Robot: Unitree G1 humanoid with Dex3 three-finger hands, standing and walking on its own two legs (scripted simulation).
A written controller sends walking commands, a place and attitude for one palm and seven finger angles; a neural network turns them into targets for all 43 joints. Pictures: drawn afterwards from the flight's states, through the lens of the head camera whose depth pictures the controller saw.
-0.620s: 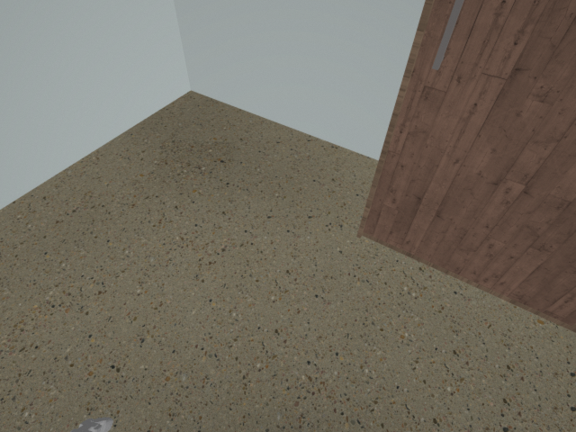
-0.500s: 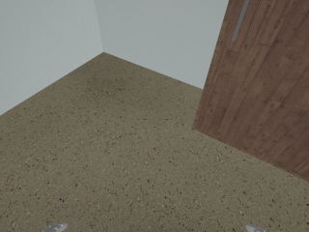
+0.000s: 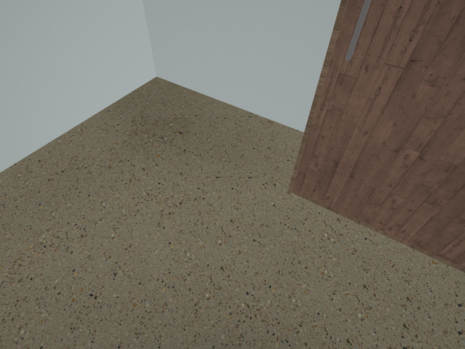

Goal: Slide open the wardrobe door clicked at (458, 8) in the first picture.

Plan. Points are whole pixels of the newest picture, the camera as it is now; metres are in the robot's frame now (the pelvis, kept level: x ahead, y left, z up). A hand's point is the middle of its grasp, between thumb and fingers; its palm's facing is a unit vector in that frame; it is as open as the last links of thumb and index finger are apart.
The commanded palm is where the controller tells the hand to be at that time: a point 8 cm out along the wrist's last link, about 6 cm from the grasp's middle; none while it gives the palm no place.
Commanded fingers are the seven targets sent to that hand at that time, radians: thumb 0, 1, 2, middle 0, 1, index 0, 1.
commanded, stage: stand and wait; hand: left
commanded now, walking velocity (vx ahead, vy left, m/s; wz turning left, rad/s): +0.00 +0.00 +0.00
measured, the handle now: (361, 21) +0.99 -0.33 +0.16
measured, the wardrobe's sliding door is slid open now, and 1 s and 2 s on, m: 0.00 0.00 0.00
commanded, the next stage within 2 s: look at it before walking up in 0.20 s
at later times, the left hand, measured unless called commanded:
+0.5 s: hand out of the picture +0.06 +0.24 -0.15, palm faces -0.03 -0.94 -0.33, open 7.4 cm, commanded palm none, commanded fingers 0.00 0.90 0.90 -0.20 -0.30 -0.20 -0.30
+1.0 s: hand out of the picture +0.06 +0.23 -0.16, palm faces -0.03 -0.94 -0.33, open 7.4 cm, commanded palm none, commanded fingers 0.00 0.90 0.90 -0.20 -0.30 -0.20 -0.30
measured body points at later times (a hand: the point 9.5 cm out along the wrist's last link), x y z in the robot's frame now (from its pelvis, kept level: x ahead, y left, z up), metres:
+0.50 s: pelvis -0.02 -0.01 +0.00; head -0.01 -0.01 +0.45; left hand +0.06 +0.29 -0.13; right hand +0.06 -0.30 -0.13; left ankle -0.01 +0.11 -0.74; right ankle -0.01 -0.13 -0.74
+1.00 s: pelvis -0.01 -0.01 +0.00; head +0.00 -0.01 +0.45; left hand +0.06 +0.28 -0.13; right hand +0.07 -0.31 -0.13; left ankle -0.01 +0.11 -0.74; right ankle -0.01 -0.13 -0.74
